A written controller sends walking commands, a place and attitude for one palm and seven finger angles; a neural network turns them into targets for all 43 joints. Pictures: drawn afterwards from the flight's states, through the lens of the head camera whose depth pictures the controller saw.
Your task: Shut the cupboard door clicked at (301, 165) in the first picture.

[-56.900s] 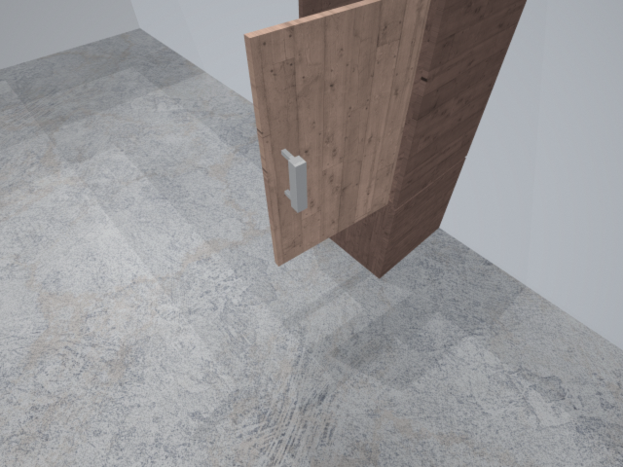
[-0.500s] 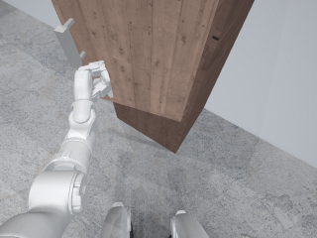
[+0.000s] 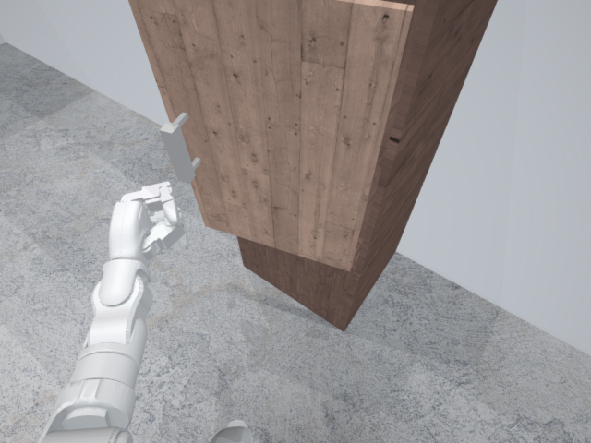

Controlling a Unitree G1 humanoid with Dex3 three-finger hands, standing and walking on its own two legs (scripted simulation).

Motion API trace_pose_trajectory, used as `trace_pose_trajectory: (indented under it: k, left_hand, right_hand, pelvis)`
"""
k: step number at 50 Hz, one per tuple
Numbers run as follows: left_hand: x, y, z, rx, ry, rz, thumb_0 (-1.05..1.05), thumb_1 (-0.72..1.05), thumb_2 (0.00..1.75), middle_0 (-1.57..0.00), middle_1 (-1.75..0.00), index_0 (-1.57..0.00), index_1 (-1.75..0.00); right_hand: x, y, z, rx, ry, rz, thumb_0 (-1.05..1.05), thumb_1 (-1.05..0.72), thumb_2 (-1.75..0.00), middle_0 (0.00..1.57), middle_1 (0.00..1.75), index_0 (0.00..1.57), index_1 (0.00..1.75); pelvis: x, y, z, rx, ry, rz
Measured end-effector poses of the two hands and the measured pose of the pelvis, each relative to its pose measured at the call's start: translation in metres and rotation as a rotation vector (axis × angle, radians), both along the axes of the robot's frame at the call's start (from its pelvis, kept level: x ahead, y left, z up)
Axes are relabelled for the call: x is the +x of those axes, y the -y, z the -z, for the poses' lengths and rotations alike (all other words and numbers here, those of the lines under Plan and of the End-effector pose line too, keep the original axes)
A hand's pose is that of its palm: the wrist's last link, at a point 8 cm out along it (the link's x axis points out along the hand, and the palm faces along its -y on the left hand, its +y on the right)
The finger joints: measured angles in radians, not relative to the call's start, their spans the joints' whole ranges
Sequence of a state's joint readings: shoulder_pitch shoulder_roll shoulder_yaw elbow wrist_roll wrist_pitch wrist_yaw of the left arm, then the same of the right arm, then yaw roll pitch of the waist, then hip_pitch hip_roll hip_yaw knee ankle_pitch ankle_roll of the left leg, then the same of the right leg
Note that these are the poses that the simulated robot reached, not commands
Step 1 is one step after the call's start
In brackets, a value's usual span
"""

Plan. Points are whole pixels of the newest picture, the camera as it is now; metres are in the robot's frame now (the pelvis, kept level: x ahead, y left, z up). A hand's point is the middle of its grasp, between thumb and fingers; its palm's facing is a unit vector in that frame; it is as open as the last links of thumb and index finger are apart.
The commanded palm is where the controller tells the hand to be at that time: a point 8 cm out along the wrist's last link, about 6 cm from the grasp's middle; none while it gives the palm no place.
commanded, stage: draw the hand back to the body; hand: left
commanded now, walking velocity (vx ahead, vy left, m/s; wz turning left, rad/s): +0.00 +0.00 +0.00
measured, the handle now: (184, 147) +0.63 +0.22 +0.01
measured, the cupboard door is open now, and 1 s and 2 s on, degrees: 15 15 15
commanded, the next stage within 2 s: step back with the hand held close in 1.14 s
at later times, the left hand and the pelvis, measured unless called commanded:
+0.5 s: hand (43, 283) +0.26 +0.25 +0.16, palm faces +0.33 -0.90 -0.29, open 4.2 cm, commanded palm +0.22 +0.29 +0.18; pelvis +0.02 +0.02 +0.05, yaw +1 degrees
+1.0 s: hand out of the picture +0.21 +0.28 +0.20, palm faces +0.49 -0.77 -0.40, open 7.3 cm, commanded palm +0.16 +0.31 +0.23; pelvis +0.03 +0.01 +0.05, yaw +1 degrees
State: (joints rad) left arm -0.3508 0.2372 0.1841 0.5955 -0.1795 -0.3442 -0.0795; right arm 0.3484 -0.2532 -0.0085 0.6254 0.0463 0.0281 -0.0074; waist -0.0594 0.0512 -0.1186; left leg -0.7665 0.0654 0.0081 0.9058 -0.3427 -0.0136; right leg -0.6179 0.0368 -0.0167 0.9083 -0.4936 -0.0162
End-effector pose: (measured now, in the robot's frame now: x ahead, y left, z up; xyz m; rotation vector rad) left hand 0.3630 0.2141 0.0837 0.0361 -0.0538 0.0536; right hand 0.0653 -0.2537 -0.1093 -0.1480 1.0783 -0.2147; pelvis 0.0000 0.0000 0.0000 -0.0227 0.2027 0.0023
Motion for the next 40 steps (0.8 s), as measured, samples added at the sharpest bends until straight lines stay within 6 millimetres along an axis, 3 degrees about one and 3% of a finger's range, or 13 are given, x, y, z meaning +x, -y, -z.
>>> trace_pose_trajectory:
  k: [4, 8, 15, 20, 29, 40]
  left_hand:
    - [-0.021, -0.009, -0.011, -0.011, 0.002, 0.018, 0.02, 0.9, 0.9, -1.28, -1.47, -1.27, -1.48]
    - [-0.049, -0.018, -0.026, 0.113, -0.043, -0.02, 0.02, 0.9, 0.9, -1.22, -1.41, -1.21, -1.41]
    - [-0.09, -0.046, -0.051, 0.204, -0.091, -0.152, 0.02, 0.9, 0.9, -1.06, -1.24, -1.06, -1.24]
    - [-0.114, -0.066, -0.071, 0.228, -0.076, -0.237, 0.02, 0.9, 0.9, -0.93, -1.09, -0.93, -1.1]
    - [-0.154, -0.088, -0.101, 0.295, -0.035, -0.339, 0.02, 0.9, 0.9, -0.69, -0.83, -0.68, -0.83]
    - [-0.198, -0.107, -0.146, 0.449, 0.042, -0.453, 0.02, 0.9, 0.9, -0.39, -0.5, -0.38, -0.5]
  right_hand:
    - [0.034, 0.001, -0.018, -0.02, 0.117, -0.022, 0.01, -0.91, -0.9, 0.2, 0.3, 0.2, 0.3]
    - [0.07, -0.007, -0.039, -0.029, 0.21, -0.026, 0.01, -0.91, -0.9, 0.2, 0.3, 0.2, 0.3]
    - [0.128, -0.039, -0.075, -0.015, 0.349, -0.106, 0.01, -0.91, -0.9, 0.2, 0.3, 0.2, 0.3]
    - [0.153, -0.062, -0.091, 0.016, 0.415, -0.181, 0.01, -0.91, -0.9, 0.2, 0.3, 0.2, 0.3]
    - [0.158, -0.08, -0.092, 0.053, 0.418, -0.247, 0.01, -0.91, -0.9, 0.2, 0.3, 0.21, 0.3]
    - [0.141, -0.059, -0.077, 0.039, 0.366, -0.213, 0.01, -0.91, -0.9, 0.2, 0.3, 0.21, 0.3]
  pelvis:
    - [0.003, -0.004, -0.007, 0.002, 0.036, 0.001]
    - [0.007, -0.008, -0.019, 0.011, 0.087, 0.005]
    - [0.013, -0.014, -0.037, 0.015, 0.169, -0.006]
    - [0.017, -0.017, -0.045, 0.018, 0.209, -0.014]
    - [0.024, -0.019, -0.051, 0.023, 0.243, -0.017]
    - [0.029, -0.013, -0.052, 0.025, 0.251, -0.015]
